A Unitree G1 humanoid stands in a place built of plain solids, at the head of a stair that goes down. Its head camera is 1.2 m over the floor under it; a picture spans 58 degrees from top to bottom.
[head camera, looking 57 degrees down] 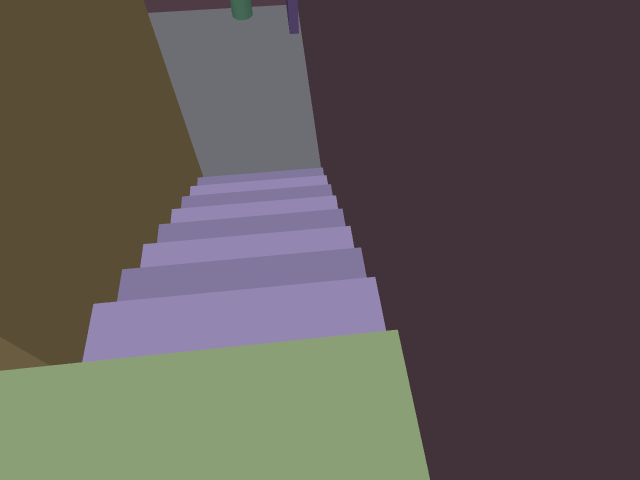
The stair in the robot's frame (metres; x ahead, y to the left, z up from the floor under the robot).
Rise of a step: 0.17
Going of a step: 0.24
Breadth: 0.98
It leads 6 degrees to the left of straight ahead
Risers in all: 9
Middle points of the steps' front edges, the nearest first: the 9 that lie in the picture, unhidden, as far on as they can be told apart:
0.41 0.26 0.00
0.68 0.29 -0.17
0.91 0.32 -0.34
1.14 0.34 -0.51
1.37 0.37 -0.68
1.61 0.39 -0.85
1.84 0.42 -1.02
2.07 0.44 -1.20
2.30 0.47 -1.37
